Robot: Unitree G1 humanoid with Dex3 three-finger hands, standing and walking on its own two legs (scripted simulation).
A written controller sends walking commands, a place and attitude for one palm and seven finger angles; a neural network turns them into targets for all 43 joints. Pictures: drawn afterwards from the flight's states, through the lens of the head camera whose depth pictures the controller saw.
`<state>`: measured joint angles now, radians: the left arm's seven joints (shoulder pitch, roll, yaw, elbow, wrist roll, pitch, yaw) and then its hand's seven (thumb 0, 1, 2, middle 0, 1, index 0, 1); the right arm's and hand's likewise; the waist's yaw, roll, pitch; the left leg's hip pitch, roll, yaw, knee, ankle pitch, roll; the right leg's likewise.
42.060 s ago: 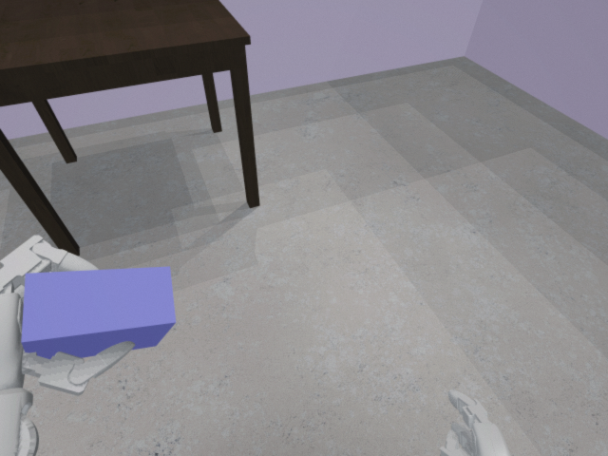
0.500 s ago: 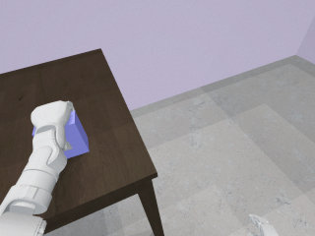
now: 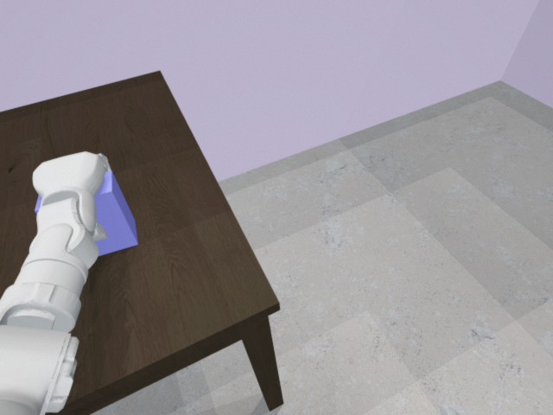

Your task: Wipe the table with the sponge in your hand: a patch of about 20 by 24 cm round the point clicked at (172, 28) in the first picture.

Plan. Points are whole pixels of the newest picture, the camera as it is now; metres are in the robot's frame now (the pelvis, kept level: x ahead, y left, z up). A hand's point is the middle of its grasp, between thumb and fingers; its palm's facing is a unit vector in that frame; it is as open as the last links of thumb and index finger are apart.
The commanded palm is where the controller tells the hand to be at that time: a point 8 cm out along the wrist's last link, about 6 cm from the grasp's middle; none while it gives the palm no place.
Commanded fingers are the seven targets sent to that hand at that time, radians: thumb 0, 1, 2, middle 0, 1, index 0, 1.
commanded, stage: slide back across to the first lane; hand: left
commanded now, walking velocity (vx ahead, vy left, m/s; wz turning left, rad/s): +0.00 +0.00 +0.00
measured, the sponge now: (97, 226) +0.39 +0.32 +0.05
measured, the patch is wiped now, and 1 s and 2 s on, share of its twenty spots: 1.00 1.00 1.00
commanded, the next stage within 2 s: wipe back along the first lane in 0.56 s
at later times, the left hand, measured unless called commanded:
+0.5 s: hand (48, 216) +0.37 +0.36 +0.10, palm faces -0.03 -0.05 -1.00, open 10.1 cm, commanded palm +0.34 +0.36 +0.16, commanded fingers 0.00 0.10 1.30 -1.20 -1.60 -1.20 -1.60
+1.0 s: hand (36, 238) +0.33 +0.36 +0.10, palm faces +0.00 -0.03 -1.00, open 10.1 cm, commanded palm +0.30 +0.35 +0.14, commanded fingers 0.00 0.10 1.30 -1.20 -1.60 -1.20 -1.60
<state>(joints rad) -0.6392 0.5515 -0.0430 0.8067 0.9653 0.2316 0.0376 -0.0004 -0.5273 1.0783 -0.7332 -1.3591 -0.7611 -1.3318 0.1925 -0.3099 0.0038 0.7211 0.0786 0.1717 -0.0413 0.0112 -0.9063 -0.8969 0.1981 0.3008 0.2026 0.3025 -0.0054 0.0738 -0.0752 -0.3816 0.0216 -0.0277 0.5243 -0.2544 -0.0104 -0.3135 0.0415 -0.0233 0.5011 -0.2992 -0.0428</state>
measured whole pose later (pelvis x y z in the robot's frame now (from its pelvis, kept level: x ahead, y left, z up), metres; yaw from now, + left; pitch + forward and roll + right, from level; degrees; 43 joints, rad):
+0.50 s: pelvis +0.02 +0.03 +0.00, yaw +0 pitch +5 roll -1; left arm -0.39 0.58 0.01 0.47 0.92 0.27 -0.01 0.00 -0.51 1.08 -0.71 -1.38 -0.74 -1.36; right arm 0.11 -0.30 0.01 0.66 0.07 0.18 -0.02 0.01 -0.91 -0.90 0.20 0.30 0.20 0.30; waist 0.04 0.07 -0.05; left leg -0.29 -0.01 -0.01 0.48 -0.27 0.02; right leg -0.20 0.01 -0.01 0.42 -0.29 -0.01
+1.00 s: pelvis +0.02 +0.03 +0.00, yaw +1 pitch +4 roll -1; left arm -0.23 0.57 0.02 0.28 0.90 0.29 0.02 -0.01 -0.50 1.08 -0.69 -1.40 -0.72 -1.38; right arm 0.11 -0.30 0.01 0.67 0.07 0.18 -0.02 0.01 -0.91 -0.90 0.20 0.30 0.20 0.30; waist 0.05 0.09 -0.04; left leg -0.28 -0.02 -0.03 0.48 -0.26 0.02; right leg -0.19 0.00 -0.02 0.42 -0.30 -0.01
